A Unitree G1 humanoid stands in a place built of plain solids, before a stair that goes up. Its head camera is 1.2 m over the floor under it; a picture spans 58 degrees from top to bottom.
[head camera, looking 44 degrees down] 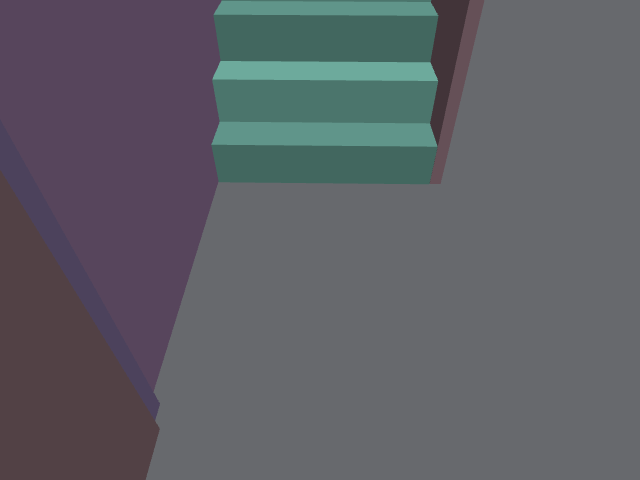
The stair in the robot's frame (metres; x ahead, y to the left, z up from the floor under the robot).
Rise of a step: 0.20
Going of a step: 0.20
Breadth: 0.98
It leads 1 degrees to the right of straight ahead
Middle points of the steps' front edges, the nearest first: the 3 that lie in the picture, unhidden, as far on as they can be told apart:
1.62 -0.02 0.20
1.82 -0.02 0.40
2.02 -0.02 0.60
